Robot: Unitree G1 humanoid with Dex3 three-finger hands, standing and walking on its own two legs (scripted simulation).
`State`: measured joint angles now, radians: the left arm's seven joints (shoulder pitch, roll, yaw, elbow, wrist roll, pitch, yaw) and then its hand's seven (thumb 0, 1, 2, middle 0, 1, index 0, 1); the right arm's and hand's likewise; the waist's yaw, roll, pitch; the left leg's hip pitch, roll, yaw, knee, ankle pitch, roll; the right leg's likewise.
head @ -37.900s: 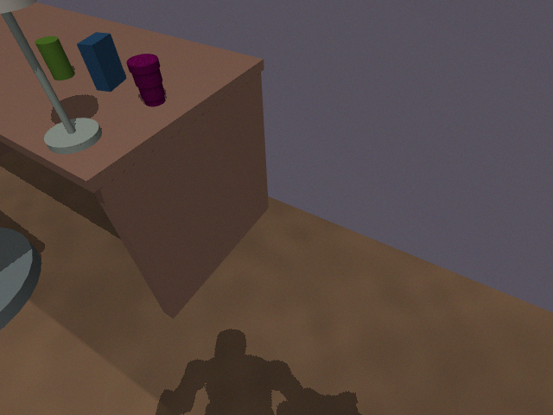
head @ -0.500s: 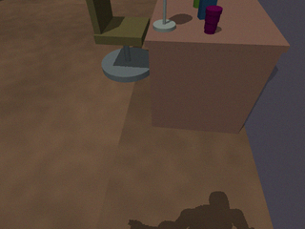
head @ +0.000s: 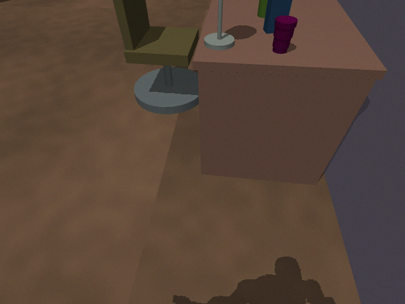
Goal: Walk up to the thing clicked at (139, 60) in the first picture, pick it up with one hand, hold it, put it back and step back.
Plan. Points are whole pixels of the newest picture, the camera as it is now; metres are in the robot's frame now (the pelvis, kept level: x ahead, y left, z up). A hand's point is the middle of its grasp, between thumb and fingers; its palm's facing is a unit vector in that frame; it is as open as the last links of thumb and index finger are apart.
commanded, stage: step back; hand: right
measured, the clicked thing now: (282, 35) +1.08 -0.26 +0.05
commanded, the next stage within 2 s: stand in 0.32 s
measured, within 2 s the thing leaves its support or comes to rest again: neither
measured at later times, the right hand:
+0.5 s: hand out of the picture +0.14 -0.24 -0.13, palm faces +0.02 +0.94 -0.33, open 7.4 cm
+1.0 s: hand out of the picture +0.05 -0.26 -0.14, palm faces +0.01 +0.94 -0.33, open 7.4 cm
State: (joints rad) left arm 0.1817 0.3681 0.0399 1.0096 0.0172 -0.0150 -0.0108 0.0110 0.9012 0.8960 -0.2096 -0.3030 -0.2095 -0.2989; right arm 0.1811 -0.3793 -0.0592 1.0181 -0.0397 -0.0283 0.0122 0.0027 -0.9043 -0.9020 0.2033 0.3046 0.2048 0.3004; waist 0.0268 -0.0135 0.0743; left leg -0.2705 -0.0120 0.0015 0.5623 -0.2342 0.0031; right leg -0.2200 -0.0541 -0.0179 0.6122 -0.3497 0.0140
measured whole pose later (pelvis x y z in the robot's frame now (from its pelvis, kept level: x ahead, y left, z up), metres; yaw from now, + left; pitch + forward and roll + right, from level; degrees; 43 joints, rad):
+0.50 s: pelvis +0.02 +0.00 +0.02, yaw -1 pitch -2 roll +0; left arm 0.05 0.36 0.01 1.09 0.00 -0.02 0.01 0.01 0.90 0.90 -0.21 -0.30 -0.21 -0.30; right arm 0.02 -0.34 -0.01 1.08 -0.01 -0.02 0.01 0.00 -0.90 -0.90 0.20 0.30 0.21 0.30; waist 0.00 0.00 0.07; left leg -0.15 0.00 0.02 0.40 -0.21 0.00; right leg -0.08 -0.03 0.01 0.38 -0.26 0.03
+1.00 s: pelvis +0.00 +0.00 +0.02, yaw -1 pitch -2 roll +0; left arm 0.12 0.35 0.01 1.15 0.01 -0.01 -0.01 0.01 0.90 0.90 -0.21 -0.30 -0.21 -0.30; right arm 0.12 -0.35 -0.01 1.16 -0.01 -0.01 0.02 0.00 -0.90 -0.90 0.20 0.30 0.20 0.30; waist -0.01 0.00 0.06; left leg -0.15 0.01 0.01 0.31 -0.13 -0.01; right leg -0.09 -0.02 0.01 0.31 -0.19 0.02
